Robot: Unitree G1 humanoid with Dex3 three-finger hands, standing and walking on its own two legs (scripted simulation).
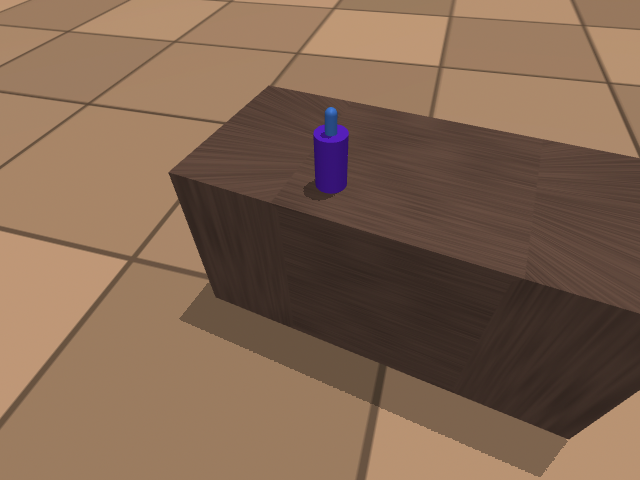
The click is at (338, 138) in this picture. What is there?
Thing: necked bottle
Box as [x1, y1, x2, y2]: [313, 107, 348, 193]
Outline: 329,107 325,111 325,123 317,127 313,133 315,184 317,188 321,191 333,193 342,190 346,185 348,132 346,128 336,123 336,110 332,107
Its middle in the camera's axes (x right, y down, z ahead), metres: +0.03 -0.22 +0.95
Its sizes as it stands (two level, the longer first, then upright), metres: 0.083 0.083 0.215
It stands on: a support 0.60 m high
